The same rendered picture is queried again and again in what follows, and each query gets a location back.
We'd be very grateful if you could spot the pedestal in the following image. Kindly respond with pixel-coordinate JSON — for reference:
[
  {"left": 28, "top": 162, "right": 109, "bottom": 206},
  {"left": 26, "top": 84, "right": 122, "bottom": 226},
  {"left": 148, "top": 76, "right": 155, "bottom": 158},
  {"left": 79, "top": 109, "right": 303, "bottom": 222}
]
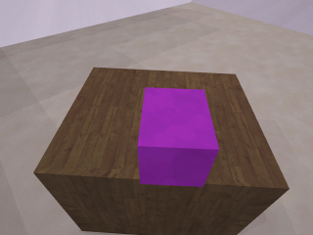
[{"left": 33, "top": 67, "right": 290, "bottom": 235}]

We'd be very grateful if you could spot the carton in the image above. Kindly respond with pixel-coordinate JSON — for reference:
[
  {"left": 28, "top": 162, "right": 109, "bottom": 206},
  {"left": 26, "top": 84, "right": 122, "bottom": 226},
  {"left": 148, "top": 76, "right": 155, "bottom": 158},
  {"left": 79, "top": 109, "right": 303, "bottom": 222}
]
[{"left": 137, "top": 87, "right": 219, "bottom": 187}]

